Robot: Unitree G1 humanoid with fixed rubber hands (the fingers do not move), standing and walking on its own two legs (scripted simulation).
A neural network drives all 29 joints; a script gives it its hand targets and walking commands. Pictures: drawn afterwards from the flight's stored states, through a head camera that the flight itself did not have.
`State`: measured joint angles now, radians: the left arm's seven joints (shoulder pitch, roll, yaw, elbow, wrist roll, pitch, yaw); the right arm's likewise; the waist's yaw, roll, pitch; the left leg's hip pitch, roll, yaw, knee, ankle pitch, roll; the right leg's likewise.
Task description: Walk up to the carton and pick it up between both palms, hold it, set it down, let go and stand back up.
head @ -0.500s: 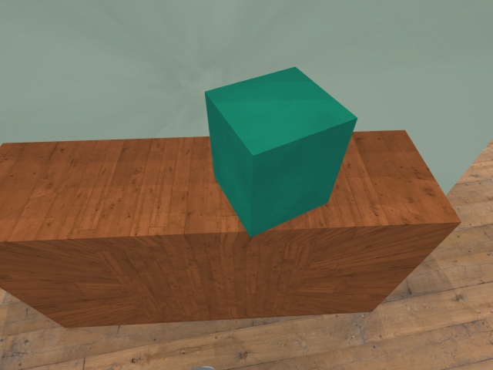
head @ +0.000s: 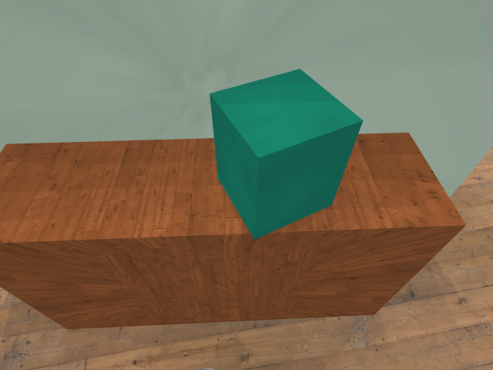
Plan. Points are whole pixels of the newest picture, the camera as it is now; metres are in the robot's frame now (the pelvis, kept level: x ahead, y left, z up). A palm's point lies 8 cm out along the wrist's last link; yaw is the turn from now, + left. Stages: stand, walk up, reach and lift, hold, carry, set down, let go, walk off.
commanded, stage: walk up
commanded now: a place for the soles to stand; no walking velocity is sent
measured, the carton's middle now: (277, 154) +0.53 -0.05 +0.02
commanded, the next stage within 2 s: none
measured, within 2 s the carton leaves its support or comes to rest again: neither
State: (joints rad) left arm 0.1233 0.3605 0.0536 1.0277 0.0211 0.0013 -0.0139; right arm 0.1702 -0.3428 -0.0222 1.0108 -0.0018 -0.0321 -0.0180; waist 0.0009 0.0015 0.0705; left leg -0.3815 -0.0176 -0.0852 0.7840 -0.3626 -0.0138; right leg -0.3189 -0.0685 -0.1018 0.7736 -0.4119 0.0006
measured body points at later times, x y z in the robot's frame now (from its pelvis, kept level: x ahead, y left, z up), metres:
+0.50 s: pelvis +0.00 +0.00 +0.00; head +0.02 +0.00 +0.45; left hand +0.09 +0.31 -0.12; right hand +0.08 -0.30 -0.13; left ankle +0.04 +0.13 -0.71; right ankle +0.00 -0.13 -0.71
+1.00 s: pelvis +0.00 +0.00 +0.00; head +0.02 +0.00 +0.45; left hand +0.09 +0.31 -0.13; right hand +0.07 -0.30 -0.13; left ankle +0.04 +0.13 -0.71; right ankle +0.00 -0.13 -0.71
